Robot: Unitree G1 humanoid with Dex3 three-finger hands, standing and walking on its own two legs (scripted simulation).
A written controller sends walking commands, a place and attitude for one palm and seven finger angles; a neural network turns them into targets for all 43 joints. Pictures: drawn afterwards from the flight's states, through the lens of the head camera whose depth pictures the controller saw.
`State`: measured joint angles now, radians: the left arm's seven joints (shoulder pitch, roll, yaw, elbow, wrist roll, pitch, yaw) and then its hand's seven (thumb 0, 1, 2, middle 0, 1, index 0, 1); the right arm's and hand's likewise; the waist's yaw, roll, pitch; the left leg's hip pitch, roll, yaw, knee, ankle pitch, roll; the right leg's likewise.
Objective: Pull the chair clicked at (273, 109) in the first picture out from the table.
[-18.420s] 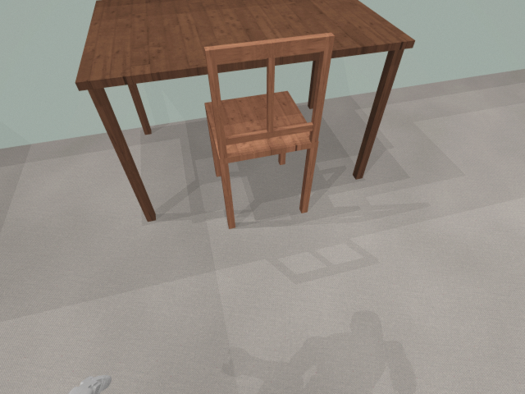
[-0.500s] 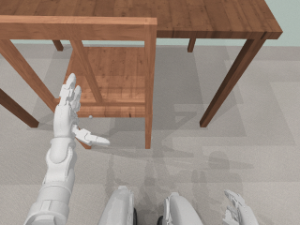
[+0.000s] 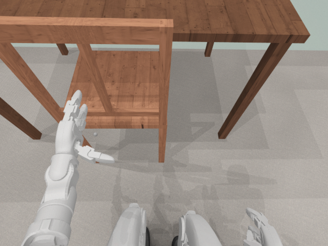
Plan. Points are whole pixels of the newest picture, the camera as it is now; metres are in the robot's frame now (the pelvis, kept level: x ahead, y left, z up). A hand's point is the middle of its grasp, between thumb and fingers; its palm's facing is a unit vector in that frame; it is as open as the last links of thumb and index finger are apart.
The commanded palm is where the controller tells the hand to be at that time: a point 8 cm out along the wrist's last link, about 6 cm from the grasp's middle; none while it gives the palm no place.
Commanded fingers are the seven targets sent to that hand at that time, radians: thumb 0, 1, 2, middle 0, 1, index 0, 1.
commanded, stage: aim the fingers beside a spindle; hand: left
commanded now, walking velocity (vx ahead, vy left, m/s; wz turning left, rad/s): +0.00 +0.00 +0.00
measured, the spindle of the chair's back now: (98, 82) +0.53 +0.20 +0.02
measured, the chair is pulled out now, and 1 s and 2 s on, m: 0.00 0.00 0.00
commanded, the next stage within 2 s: push the fingers through the gap in 0.50 s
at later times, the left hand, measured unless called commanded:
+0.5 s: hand (93, 131) +0.37 +0.18 +0.03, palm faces +0.06 -1.00 -0.05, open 16.9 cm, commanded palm +0.34 +0.22 +0.03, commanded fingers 0.00 -0.50 0.30 -0.06 -0.08 -0.06 -0.08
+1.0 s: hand (100, 120) +0.41 +0.17 +0.02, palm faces +0.05 -1.00 -0.03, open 16.9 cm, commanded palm +0.38 +0.22 +0.03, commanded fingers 0.00 -0.50 0.30 -0.06 -0.08 -0.06 -0.08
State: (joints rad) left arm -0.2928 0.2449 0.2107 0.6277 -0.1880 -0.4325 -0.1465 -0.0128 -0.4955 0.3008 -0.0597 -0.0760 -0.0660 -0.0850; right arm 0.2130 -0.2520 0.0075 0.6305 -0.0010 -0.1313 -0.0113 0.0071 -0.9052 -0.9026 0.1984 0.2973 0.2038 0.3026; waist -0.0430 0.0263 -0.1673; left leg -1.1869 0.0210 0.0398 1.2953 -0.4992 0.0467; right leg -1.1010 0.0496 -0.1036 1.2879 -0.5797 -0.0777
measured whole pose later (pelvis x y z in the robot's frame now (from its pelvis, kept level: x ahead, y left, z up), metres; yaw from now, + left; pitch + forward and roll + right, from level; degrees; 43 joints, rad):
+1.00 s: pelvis +0.00 +0.00 +0.00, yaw +0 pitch +23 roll -1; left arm -0.42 0.26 0.23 0.73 -0.18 -0.44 -0.14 -0.01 -0.50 0.30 -0.06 -0.08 -0.07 -0.08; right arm 0.23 -0.25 0.01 0.66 0.00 -0.12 -0.01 0.01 -0.91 -0.90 0.20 0.30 0.20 0.30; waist -0.05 0.03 -0.17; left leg -1.20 0.02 0.04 1.30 -0.50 0.04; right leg -1.12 0.05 -0.10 1.29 -0.58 -0.08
